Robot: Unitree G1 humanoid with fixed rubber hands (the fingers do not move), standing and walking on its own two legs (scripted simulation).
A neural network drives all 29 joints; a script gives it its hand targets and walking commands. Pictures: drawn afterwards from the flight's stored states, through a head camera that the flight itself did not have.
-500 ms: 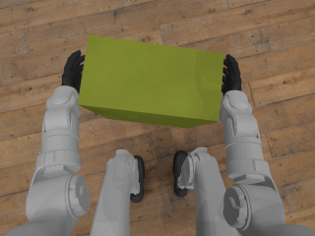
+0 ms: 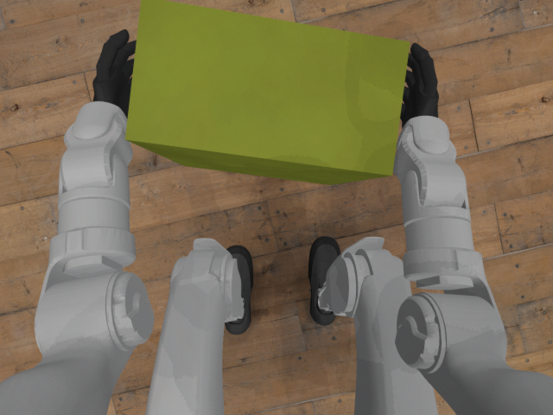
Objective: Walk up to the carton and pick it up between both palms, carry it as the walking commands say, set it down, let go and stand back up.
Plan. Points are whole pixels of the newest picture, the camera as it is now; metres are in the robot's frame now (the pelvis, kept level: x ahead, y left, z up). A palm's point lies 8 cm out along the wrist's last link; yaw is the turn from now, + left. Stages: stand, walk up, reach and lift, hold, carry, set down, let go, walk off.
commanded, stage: set down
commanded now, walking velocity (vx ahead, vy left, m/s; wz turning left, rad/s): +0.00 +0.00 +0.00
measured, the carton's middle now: (266, 121) +0.48 +0.01 -0.21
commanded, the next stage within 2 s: none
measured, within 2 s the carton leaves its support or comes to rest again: neither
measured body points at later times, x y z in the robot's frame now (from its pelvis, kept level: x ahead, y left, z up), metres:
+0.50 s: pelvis -0.02 +0.00 -0.06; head +0.36 +0.01 +0.19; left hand +0.52 +0.20 -0.24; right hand +0.53 -0.18 -0.22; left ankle +0.10 +0.10 -0.45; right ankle +0.12 -0.10 -0.45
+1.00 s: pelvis -0.02 +0.01 -0.08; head +0.35 +0.02 +0.18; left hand +0.52 +0.20 -0.26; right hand +0.52 -0.18 -0.24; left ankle +0.10 +0.11 -0.45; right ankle +0.12 -0.10 -0.45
